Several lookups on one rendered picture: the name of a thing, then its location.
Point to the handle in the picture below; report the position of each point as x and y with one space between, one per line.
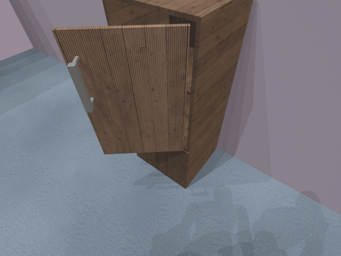
80 85

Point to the cupboard door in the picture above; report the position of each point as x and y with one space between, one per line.
138 78

